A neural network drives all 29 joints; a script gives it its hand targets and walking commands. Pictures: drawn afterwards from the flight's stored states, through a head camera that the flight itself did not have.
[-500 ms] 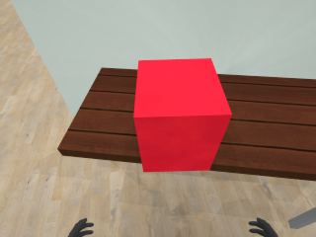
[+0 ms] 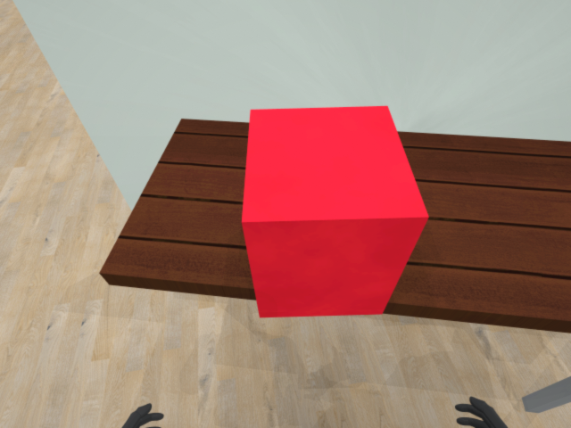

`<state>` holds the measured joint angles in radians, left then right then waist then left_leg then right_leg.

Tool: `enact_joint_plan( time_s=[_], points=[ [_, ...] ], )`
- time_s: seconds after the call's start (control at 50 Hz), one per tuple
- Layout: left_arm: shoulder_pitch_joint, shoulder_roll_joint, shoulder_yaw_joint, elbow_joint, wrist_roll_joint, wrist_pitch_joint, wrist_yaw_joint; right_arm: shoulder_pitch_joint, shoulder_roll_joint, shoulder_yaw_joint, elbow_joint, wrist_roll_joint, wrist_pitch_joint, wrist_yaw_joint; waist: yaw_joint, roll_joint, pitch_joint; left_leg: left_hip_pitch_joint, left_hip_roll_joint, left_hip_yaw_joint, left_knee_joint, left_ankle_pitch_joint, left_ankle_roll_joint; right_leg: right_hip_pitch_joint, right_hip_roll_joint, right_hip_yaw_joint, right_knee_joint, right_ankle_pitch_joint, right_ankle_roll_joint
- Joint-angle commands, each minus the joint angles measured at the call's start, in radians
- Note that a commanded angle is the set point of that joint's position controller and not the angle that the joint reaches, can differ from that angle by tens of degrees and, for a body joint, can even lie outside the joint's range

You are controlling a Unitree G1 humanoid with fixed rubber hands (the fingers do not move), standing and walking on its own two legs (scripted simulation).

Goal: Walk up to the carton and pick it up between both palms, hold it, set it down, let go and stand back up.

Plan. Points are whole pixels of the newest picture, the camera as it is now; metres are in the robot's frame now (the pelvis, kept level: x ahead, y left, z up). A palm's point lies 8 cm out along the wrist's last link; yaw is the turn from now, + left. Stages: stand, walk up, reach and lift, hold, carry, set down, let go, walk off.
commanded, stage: stand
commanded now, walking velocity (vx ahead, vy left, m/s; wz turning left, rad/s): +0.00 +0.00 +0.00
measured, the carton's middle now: (320, 217) +0.41 -0.02 +0.06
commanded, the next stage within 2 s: none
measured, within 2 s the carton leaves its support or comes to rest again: neither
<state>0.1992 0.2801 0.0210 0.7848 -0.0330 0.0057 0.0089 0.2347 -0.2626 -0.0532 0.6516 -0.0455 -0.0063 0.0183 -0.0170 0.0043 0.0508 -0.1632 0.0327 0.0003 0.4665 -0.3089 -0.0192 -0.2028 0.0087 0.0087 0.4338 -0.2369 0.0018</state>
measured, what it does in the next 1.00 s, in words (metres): stands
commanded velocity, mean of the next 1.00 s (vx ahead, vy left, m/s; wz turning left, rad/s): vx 0.00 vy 0.00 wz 0.00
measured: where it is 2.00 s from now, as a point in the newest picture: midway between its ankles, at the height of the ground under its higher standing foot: outside the picture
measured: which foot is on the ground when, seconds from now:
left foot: down 0.00-1.00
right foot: down 0.00-1.00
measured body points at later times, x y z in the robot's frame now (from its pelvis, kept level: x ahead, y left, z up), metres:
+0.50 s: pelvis +0.00 +0.00 +0.00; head +0.02 +0.00 +0.45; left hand +0.10 +0.27 -0.13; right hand +0.12 -0.27 -0.11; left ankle -0.04 +0.13 -0.74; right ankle +0.00 -0.13 -0.74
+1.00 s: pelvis -0.01 +0.00 +0.00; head +0.00 +0.00 +0.45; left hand +0.09 +0.27 -0.13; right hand +0.10 -0.27 -0.11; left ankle -0.04 +0.13 -0.74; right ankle +0.00 -0.13 -0.74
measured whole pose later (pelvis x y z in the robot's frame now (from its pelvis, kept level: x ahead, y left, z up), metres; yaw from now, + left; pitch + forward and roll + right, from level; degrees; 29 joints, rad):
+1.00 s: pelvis -0.01 +0.00 +0.00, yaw +0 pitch -3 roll -1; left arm 0.18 0.28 0.02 0.92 -0.03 0.00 0.01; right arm 0.23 -0.26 -0.05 0.75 -0.03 0.00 0.02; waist -0.02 0.00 0.05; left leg -0.11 0.03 0.00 0.47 -0.31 -0.02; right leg -0.15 0.01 0.01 0.43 -0.23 0.00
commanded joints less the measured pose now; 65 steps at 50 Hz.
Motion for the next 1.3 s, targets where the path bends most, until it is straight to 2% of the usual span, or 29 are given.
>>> enact_joint_plan(
  time_s=[0.0, 0.02, 0.06, 0.08, 0.1, 0.22, 0.26, 0.4, 0.42, 0.44, 0.48, 0.5, 0.52, 0.6, 0.64, 0.72, 0.76, 0.92, 0.94, 0.98, 1.06, 1.08, 1.12, 1.14, 1.16, 1.2, 1.24, 1.26, 1.28],
  points=[
    [-0.04, 0.241, 0.069, -0.032, 0.068, -0.054, -0.016, -0.011, -0.248, -0.057, 0.021, 0.016, -0.038, -0.027, 0.006, 0.023, -0.222, 0.05, 0.072, -0.044, -0.04, 0.327, 0.053, 0.124, -0.107, 0.058, 0.01, 0.325, -0.037],
    [-0.04, 0.253, 0.074, -0.036, 0.081, -0.057, -0.015, 0.007, -0.246, -0.057, 0.025, 0.018, -0.039, -0.027, 0.002, 0.008, -0.213, 0.054, 0.075, -0.05, -0.039, 0.315, 0.046, 0.1, -0.111, 0.055, 0.011, 0.318, -0.043],
    [-0.037, 0.237, 0.065, -0.019, 0.069, -0.059, -0.015, -0.008, -0.246, -0.058, 0.031, 0.015, -0.036, -0.025, 0.004, 0.061, -0.212, 0.054, 0.079, -0.049, -0.04, 0.321, 0.055, 0.113, -0.121, 0.071, 0.02, 0.343, -0.046],
    [-0.025, 0.238, 0.061, -0.015, 0.066, -0.056, -0.014, -0.002, -0.249, -0.056, 0.035, 0.013, -0.036, -0.022, 0.018, -0.002, -0.215, 0.053, 0.08, -0.06, -0.041, 0.336, 0.056, 0.113, -0.117, 0.052, 0.024, 0.327, -0.042],
    [-0.025, 0.232, 0.06, -0.013, 0.073, -0.056, -0.009, -0.001, -0.265, -0.058, 0.032, 0.019, -0.036, -0.023, 0.006, 0.031, -0.217, 0.068, 0.073, -0.049, -0.05, 0.332, 0.046, 0.107, -0.11, 0.056, 0.007, 0.33, -0.046],
    [-0.047, 0.259, 0.077, 0.001, 0.071, -0.058, -0.012, 0.03, -0.259, -0.064, 0.061, 0.022, -0.029, -0.032, -0.003, -0.008, -0.228, 0.082, 0.081, -0.043, -0.032, 0.337, 0.049, 0.116, -0.121, 0.068, 0.017, 0.371, -0.05],
    [-0.052, 0.268, 0.076, 0.001, 0.069, -0.052, -0.011, 0.016, -0.272, -0.069, 0.06, 0.016, -0.04, -0.027, 0.002, 0.061, -0.211, 0.06, 0.076, -0.037, -0.053, 0.344, 0.043, 0.121, -0.117, 0.056, 0.008, 0.365, -0.04],
    [-0.05, 0.235, 0.062, 0.03, 0.069, -0.055, -0.011, -0.015, -0.264, -0.061, 0.062, 0.013, -0.034, -0.033, 0.014, -0.001, -0.202, 0.081, 0.082, -0.049, -0.051, 0.4, 0.049, 0.131, -0.12, 0.056, -0.009, 0.397, -0.046],
    [-0.035, 0.245, 0.062, 0.034, 0.064, -0.058, -0.012, -0.019, -0.24, -0.061, 0.062, 0.023, -0.032, -0.033, 0.024, 0.003, -0.236, 0.111, 0.082, -0.046, -0.04, 0.386, 0.05, 0.129, -0.123, 0.071, -0.004, 0.375, -0.047],
    [-0.047, 0.241, 0.058, 0.024, 0.062, -0.06, -0.012, 0.0, -0.248, -0.061, 0.074, 0.02, -0.036, -0.029, 0.009, 0.064, -0.209, 0.082, 0.078, -0.046, -0.051, 0.367, 0.045, 0.121, -0.127, 0.073, -0.001, 0.384, -0.049],
    [-0.053, 0.267, 0.069, 0.034, 0.073, -0.059, -0.007, 0.013, -0.232, -0.058, 0.079, 0.027, -0.039, -0.028, 0.001, 0.071, -0.194, 0.086, 0.078, -0.043, -0.057, 0.373, 0.043, 0.119, -0.127, 0.071, -0.004, 0.38, -0.049],
    [-0.047, 0.26, 0.067, 0.047, 0.062, -0.055, -0.009, 0.0, -0.245, -0.056, 0.083, 0.03, -0.037, -0.031, 0.003, 0.005, -0.255, 0.118, 0.088, -0.043, -0.034, 0.399, 0.049, 0.135, -0.125, 0.074, 0.001, 0.402, -0.049],
    [-0.076, 0.231, 0.055, 0.038, 0.063, -0.05, -0.011, 0.01, -0.258, -0.06, 0.078, 0.025, -0.036, -0.029, 0.001, 0.045, -0.219, 0.089, 0.077, -0.041, -0.046, 0.376, 0.041, 0.132, -0.128, 0.062, 0.004, 0.389, -0.042],
    [-0.045, 0.251, 0.061, 0.07, 0.061, -0.057, -0.013, 0.012, -0.271, -0.063, 0.102, 0.024, -0.036, -0.038, 0.012, 0.066, -0.186, 0.069, 0.077, -0.038, -0.051, 0.383, 0.044, 0.134, -0.13, 0.07, -0.009, 0.395, -0.047],
    [-0.043, 0.244, 0.055, 0.071, 0.065, -0.058, -0.013, -0.007, -0.263, -0.06, 0.092, 0.024, -0.034, -0.034, 0.014, 0.008, -0.171, 0.088, 0.084, -0.054, -0.065, 0.377, 0.041, 0.106, -0.118, 0.061, -0.013, 0.369, -0.045],
    [-0.062, 0.256, 0.059, 0.069, 0.054, -0.058, -0.003, 0.006, -0.253, -0.046, 0.1, 0.027, -0.034, -0.035, -0.001, 0.07, -0.205, 0.096, 0.091, -0.068, -0.068, 0.377, 0.049, 0.157, -0.138, 0.084, -0.029, 0.38, -0.048],
    [-0.048, 0.245, 0.059, 0.079, 0.057, -0.058, -0.009, -0.006, -0.248, -0.049, 0.11, 0.025, -0.037, -0.037, 0.014, 0.015, -0.172, 0.09, 0.093, -0.074, -0.075, 0.378, 0.051, 0.131, -0.125, 0.072, -0.024, 0.377, -0.044],
    [-0.08, 0.247, 0.052, 0.102, 0.051, -0.05, -0.005, -0.018, -0.257, -0.052, 0.139, 0.028, -0.038, -0.037, 0.009, 0.067, -0.137, 0.083, 0.083, -0.056, -0.103, 0.326, 0.037, 0.121, -0.124, 0.086, -0.052, 0.342, -0.041],
    [-0.098, 0.266, 0.056, 0.103, 0.061, -0.054, 0.001, -0.013, -0.244, -0.045, 0.138, 0.028, -0.036, -0.034, -0.003, 0.005, -0.154, 0.096, 0.097, -0.076, -0.115, 0.322, 0.041, 0.118, -0.129, 0.072, -0.04, 0.327, -0.043],
    [-0.074, 0.259, 0.059, 0.103, 0.056, -0.056, -0.006, -0.023, -0.246, -0.049, 0.133, 0.023, -0.04, -0.031, 0.015, 0.061, -0.147, 0.084, 0.079, -0.058, -0.108, 0.328, 0.042, 0.132, -0.13, 0.078, -0.041, 0.348, -0.034],
    [-0.109, 0.243, 0.059, 0.103, 0.056, -0.051, -0.007, -0.018, -0.266, -0.057, 0.151, 0.019, -0.045, -0.035, 0.009, 0.048, -0.115, 0.06, 0.092, -0.065, -0.126, 0.315, 0.038, 0.122, -0.131, 0.083, -0.052, 0.318, -0.037],
    [-0.063, 0.248, 0.052, 0.116, 0.053, -0.052, -0.011, -0.03, -0.254, -0.052, 0.147, 0.023, -0.039, -0.033, 0.031, 0.017, -0.16, 0.098, 0.098, -0.064, -0.114, 0.316, 0.039, 0.122, -0.121, 0.076, -0.057, 0.311, -0.039],
    [-0.102, 0.261, 0.057, 0.112, 0.061, -0.052, -0.004, -0.007, -0.251, -0.053, 0.149, 0.026, -0.041, -0.039, -0.008, 0.043, -0.131, 0.088, 0.088, -0.064, -0.126, 0.315, 0.035, 0.113, -0.133, 0.085, -0.064, 0.341, -0.043],
    [-0.096, 0.251, 0.058, 0.115, 0.06, -0.053, -0.012, -0.029, -0.257, -0.054, 0.152, 0.025, -0.044, -0.04, 0.013, 0.032, -0.12, 0.086, 0.096, -0.07, -0.11, 0.349, 0.04, 0.109, -0.126, 0.089, -0.071, 0.332, -0.037],
    [-0.095, 0.252, 0.054, 0.116, 0.061, -0.053, -0.008, -0.003, -0.254, -0.053, 0.149, 0.023, -0.036, -0.042, -0.005, 0.084, -0.125, 0.094, 0.093, -0.057, -0.107, 0.343, 0.039, 0.133, -0.136, 0.082, -0.075, 0.358, -0.035],
    [-0.081, 0.243, 0.048, 0.13, 0.051, -0.058, -0.009, -0.036, -0.263, -0.051, 0.162, 0.025, -0.037, -0.04, 0.018, 0.025, -0.142, 0.098, 0.098, -0.073, -0.126, 0.366, 0.042, 0.135, -0.13, 0.076, -0.045, 0.341, -0.043],
    [-0.076, 0.227, 0.042, 0.133, 0.047, -0.054, -0.01, -0.031, -0.262, -0.046, 0.171, 0.02, -0.039, -0.038, 0.031, 0.078, -0.106, 0.057, 0.094, -0.062, -0.118, 0.33, 0.043, 0.142, -0.138, 0.09, -0.071, 0.35, -0.045],
    [-0.096, 0.262, 0.059, 0.13, 0.054, -0.048, -0.007, -0.026, -0.238, -0.043, 0.167, 0.024, -0.037, -0.038, 0.008, 0.044, -0.107, 0.065, 0.092, -0.063, -0.126, 0.314, 0.033, 0.139, -0.136, 0.084, -0.063, 0.363, -0.046],
    [-0.087, 0.269, 0.058, 0.12, 0.055, -0.048, -0.005, -0.013, -0.246, -0.045, 0.162, 0.026, -0.038, -0.035, 0.007, 0.089, -0.124, 0.079, 0.091, -0.065, -0.13, 0.331, 0.031, 0.146, -0.131, 0.086, -0.054, 0.349, -0.037]
  ],
)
